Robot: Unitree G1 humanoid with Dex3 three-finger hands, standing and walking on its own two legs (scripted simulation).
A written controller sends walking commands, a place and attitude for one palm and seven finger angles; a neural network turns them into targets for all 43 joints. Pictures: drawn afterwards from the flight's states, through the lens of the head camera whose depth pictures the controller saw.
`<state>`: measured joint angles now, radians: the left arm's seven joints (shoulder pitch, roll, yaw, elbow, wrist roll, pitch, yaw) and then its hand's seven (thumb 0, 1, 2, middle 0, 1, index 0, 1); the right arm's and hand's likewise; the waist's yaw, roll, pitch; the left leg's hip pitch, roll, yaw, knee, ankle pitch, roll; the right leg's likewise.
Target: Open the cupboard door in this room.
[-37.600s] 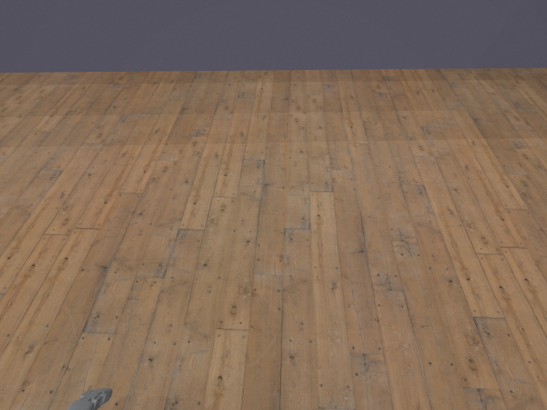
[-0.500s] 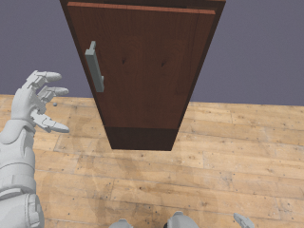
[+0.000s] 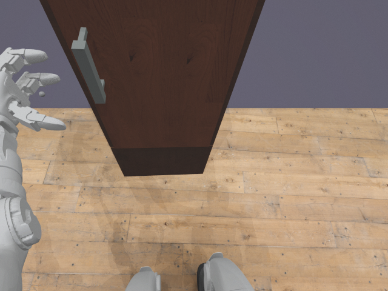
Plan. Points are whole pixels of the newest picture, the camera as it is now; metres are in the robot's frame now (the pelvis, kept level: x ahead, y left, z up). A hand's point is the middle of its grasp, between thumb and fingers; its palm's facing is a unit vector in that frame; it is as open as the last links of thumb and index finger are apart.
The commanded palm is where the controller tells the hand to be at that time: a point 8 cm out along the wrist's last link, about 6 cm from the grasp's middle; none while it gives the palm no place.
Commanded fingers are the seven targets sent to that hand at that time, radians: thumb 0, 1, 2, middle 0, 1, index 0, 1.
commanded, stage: move the hooked fingers beside the handle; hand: left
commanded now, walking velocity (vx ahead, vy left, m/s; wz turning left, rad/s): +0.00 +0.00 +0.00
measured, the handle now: (92, 68) +0.56 +0.19 +0.07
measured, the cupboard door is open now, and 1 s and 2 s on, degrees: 0 0 0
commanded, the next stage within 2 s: slide the fingers in behind the handle in 1.04 s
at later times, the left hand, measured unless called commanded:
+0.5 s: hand (46, 83) +0.51 +0.27 +0.07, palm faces +0.00 -1.00 +0.00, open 14.0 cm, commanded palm +0.49 +0.30 +0.07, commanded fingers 0.00 -0.50 0.30 -0.30 -1.20 -0.30 -1.20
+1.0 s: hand (56, 82) +0.51 +0.25 +0.07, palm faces +0.02 -1.00 -0.02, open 14.0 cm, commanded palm +0.49 +0.29 +0.07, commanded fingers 0.00 -0.50 0.30 -0.30 -1.20 -0.30 -1.20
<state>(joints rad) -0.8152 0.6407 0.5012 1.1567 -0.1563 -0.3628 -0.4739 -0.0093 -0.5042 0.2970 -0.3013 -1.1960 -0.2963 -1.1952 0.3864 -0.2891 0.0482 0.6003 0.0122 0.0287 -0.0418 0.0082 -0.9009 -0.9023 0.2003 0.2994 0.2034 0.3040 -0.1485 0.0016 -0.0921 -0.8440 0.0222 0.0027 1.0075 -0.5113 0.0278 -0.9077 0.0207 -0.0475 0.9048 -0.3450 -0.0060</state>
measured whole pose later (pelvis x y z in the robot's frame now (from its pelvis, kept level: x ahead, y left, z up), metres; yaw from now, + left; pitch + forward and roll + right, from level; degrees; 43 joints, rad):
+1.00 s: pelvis +0.01 +0.01 +0.00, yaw -1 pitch +22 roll -4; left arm -0.89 0.65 0.49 1.18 -0.09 -0.37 -0.39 -0.01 -0.50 0.30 -0.30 -1.20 -0.30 -1.20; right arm 0.39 -0.27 0.06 0.56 -0.01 0.11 -0.01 0.00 -0.90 -0.90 0.20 0.30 0.20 0.30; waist -0.18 0.02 -0.09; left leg -0.89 0.03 0.00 1.03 -0.54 0.03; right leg -0.95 0.03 -0.05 0.91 -0.36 0.00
